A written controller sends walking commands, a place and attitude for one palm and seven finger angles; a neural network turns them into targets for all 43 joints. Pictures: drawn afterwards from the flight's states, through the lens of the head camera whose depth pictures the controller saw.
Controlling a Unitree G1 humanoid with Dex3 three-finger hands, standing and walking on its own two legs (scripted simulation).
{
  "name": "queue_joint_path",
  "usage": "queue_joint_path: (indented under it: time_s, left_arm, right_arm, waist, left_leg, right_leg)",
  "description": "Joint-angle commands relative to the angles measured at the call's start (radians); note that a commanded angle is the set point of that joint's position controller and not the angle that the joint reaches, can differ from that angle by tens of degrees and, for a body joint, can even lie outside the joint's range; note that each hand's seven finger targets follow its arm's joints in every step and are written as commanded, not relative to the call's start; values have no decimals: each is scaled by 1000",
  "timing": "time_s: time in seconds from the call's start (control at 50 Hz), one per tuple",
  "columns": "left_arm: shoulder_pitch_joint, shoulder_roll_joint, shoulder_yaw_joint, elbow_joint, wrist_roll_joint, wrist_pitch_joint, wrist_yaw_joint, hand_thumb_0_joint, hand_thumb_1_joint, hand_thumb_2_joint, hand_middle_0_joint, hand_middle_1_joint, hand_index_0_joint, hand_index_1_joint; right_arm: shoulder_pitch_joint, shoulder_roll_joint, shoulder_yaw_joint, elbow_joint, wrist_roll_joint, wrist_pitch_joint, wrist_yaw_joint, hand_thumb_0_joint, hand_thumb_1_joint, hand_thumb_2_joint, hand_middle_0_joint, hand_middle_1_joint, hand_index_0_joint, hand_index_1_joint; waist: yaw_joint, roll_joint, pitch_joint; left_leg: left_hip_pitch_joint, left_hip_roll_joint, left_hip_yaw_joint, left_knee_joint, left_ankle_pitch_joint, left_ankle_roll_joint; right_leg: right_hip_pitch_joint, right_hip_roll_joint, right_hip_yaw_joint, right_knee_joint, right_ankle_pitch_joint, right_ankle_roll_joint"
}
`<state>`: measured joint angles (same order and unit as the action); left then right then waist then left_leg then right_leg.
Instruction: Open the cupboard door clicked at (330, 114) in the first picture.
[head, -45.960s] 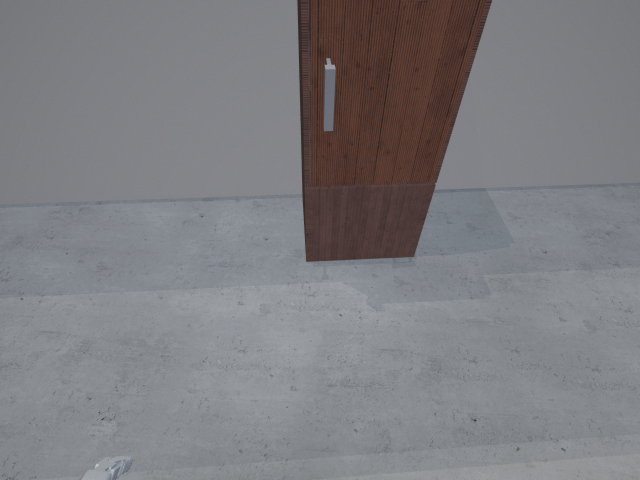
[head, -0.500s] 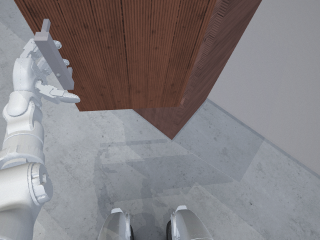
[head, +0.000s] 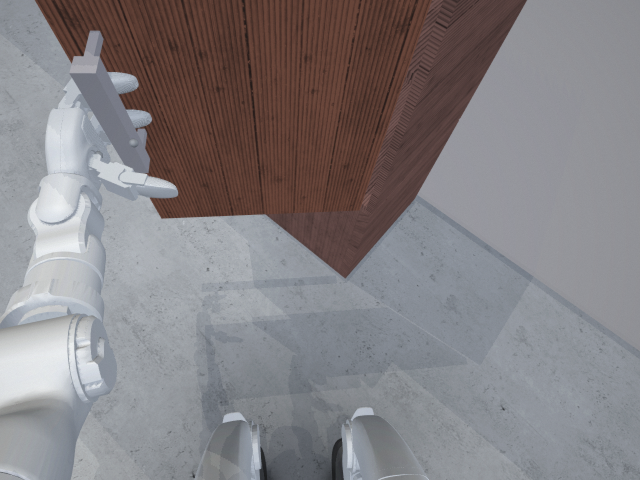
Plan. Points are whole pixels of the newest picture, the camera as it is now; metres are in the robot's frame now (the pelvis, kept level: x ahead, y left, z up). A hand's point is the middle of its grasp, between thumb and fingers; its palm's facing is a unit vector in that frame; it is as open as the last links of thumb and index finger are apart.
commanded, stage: slide the fingers in behind the handle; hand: left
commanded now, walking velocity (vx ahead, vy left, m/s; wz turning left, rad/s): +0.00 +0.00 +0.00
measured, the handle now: (119, 109) +0.56 +0.22 +0.07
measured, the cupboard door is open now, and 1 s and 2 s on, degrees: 45 45 76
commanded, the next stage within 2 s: close the thumb around the handle in 0.18 s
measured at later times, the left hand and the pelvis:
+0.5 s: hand (136, 139) +0.51 +0.19 +0.07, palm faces +0.04 -1.00 -0.02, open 12.7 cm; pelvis +0.01 +0.00 +0.00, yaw +0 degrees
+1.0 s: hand (135, 139) +0.51 +0.19 +0.07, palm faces +0.04 -1.00 -0.02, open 5.8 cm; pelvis +0.01 +0.00 +0.00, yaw +0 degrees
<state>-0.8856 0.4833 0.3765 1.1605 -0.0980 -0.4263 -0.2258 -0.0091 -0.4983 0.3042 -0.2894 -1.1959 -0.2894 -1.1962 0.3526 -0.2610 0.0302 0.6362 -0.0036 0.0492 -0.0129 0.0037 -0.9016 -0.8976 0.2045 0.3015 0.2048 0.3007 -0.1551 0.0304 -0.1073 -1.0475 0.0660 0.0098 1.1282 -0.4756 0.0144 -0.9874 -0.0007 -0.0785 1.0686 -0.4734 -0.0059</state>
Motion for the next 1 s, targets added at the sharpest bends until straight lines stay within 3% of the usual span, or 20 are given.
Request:
queue_joint_path:
  time_s: [0.0,0.06,0.16,0.18,0.2,0.26,0.36,0.44,0.52,0.56,0.6,0.64,0.72,0.76,0.8,0.84,0.88,0.92,0.96,0.98]
  left_arm:
    - [-446,230,24,-221,-14,-73,-19,0,-500,300,-300,-1200,-300,-1200]
    - [-445,214,11,-233,-18,-73,-25,0,-500,300,-300,-1200,-300,-1200]
    - [-435,240,28,-195,-10,-53,-18,0,-500,300,-300,-1200,-300,-1200]
    - [-455,210,1,-206,-13,-50,-20,0,-500,300,-300,-1200,-300,-1200]
    - [-453,238,23,-212,-10,-51,-16,0,-500,300,-300,-1200,-300,-1200]
    - [-441,225,20,-238,-13,-65,-14,0,-500,300,-300,-1200,-300,-1200]
    - [-455,171,-21,-226,-14,-68,-6,0,-220,420,-320,-1230,-320,-1230]
    - [-445,218,13,-223,-7,-71,-5,0,4,516,-336,-1254,-336,-1254]
    - [-444,173,-14,-256,-17,-78,-12,0,228,612,-352,-1278,-352,-1278]
    - [-410,198,11,-263,-21,-81,-11,0,340,660,-360,-1290,-360,-1290]
    - [-397,159,-17,-262,-24,-77,-13,0,452,708,-368,-1302,-368,-1302]
    - [-404,193,4,-261,-19,-83,-11,0,564,756,-376,-1314,-376,-1314]
    - [-400,169,-8,-281,-24,-87,-11,0,788,852,-392,-1338,-392,-1338]
    - [-372,193,12,-237,-22,-81,-11,0,900,900,-400,-1350,-400,-1350]
    - [-393,182,-2,-231,-22,-74,-13,0,900,900,-400,-1350,-400,-1350]
    - [-405,182,-4,-244,-17,-82,-13,0,900,900,-400,-1350,-400,-1350]
    - [-415,158,-21,-250,-17,-80,-10,0,900,900,-400,-1350,-400,-1350]
    - [-415,156,-14,-254,-25,-81,-8,0,900,900,-400,-1350,-400,-1350]
    - [-389,191,9,-252,-15,-83,-4,0,900,900,-400,-1350,-400,-1350]
    - [-393,167,-10,-255,-16,-81,-5,0,900,900,-400,-1350,-400,-1350]
  right_arm:
    - [171,-181,-62,-45,-7,-15,-11,0,-900,-900,200,300,200,300]
    - [176,-180,-63,-44,-6,-14,-9,0,-900,-900,200,300,200,300]
    - [184,-181,-61,-41,-3,-9,-13,0,-900,-900,200,300,200,300]
    - [179,-178,-60,-42,-3,-11,-12,0,-900,-900,200,300,200,300]
    - [185,-182,-62,-41,-2,-10,-13,0,-900,-900,200,300,200,300]
    - [188,-179,-63,-38,-7,-13,-10,0,-900,-900,200,300,200,300]
    - [187,-177,-65,-32,-8,-12,-5,0,-900,-900,200,300,200,300]
    - [193,-180,-66,-29,-8,-10,-8,0,-900,-900,200,300,200,300]
    - [190,-173,-68,-34,-10,-11,-4,0,-900,-900,200,300,200,300]
    - [186,-177,-71,-34,-8,-8,-4,0,-900,-900,200,300,200,300]
    - [180,-172,-70,-37,-7,-6,-2,0,-900,-900,200,300,200,300]
    - [181,-175,-68,-35,-6,-5,-4,0,-900,-900,200,300,200,300]
    - [180,-172,-70,-42,-8,-6,-2,0,-900,-900,200,300,200,300]
    - [176,-175,-68,-35,-5,-2,-4,0,-900,-900,200,300,200,300]
    - [171,-174,-67,-38,-3,-1,-5,0,-900,-900,200,300,200,300]
    - [175,-173,-67,-39,-4,-3,-7,0,-900,-900,200,300,200,300]
    - [176,-173,-70,-32,-8,-2,-6,0,-900,-900,200,300,200,300]
    - [182,-174,-70,-34,-9,-5,-5,0,-900,-900,200,300,200,300]
    - [179,-176,-71,-36,-8,0,-5,0,-900,-900,200,300,200,300]
    - [179,-174,-71,-36,-8,1,-5,0,-900,-900,200,300,200,300]
  waist:
    - [-25,116,-510]
    - [-28,119,-535]
    - [-30,81,-482]
    - [-43,89,-470]
    - [-31,89,-481]
    - [-21,136,-525]
    - [-41,111,-479]
    - [-34,107,-505]
    - [-32,129,-518]
    - [-16,135,-539]
    - [-23,112,-517]
    - [-18,117,-517]
    - [-18,131,-522]
    - [-15,107,-496]
    - [-31,86,-462]
    - [-19,130,-494]
    - [-27,139,-497]
    - [-30,125,-498]
    - [-13,115,-531]
    - [-23,106,-525]
  left_leg:
    - [405,-36,-62,-105,330,13]
    - [438,-34,-67,-103,359,12]
    - [377,-35,-62,-105,327,16]
    - [371,-36,-60,-108,311,19]
    - [377,-35,-62,-110,311,17]
    - [443,-33,-69,-108,371,10]
    - [432,-32,-71,-112,351,12]
    - [426,-35,-67,-107,375,14]
    - [465,-34,-70,-106,411,13]
    - [482,-33,-69,-110,430,8]
    - [469,-34,-63,-110,427,10]
    - [457,-34,-66,-109,426,10]
    - [482,-35,-67,-114,448,10]
    - [455,-34,-64,-112,433,8]
    - [420,-36,-58,-114,388,13]
    - [466,-34,-68,-117,425,6]
    - [494,-29,-75,-113,443,3]
    - [498,-30,-75,-111,449,7]
    - [483,-33,-72,-110,455,5]
    - [486,-32,-73,-111,458,6]
  right_leg:
    - [152,47,45,-123,288,-12]
    - [139,50,39,-119,303,-11]
    - [156,50,43,-127,295,-8]
    - [152,50,45,-134,286,-6]
    - [157,50,44,-131,282,-9]
    - [136,51,35,-122,305,-14]
    - [118,53,32,-130,291,-10]
    - [147,51,39,-126,324,-12]
    - [138,53,32,-121,340,-15]
    - [154,53,32,-123,355,-15]
    - [161,53,32,-129,364,-12]
    - [164,52,34,-122,367,-13]
    - [161,54,30,-120,372,-16]
    - [163,53,31,-124,368,-14]
    - [164,51,35,-132,349,-9]
    - [144,51,29,-121,351,-15]
    - [116,50,25,-121,345,-15]
    - [119,53,22,-121,348,-16]
    - [152,51,28,-116,367,-14]
    - [149,51,28,-119,372,-13]
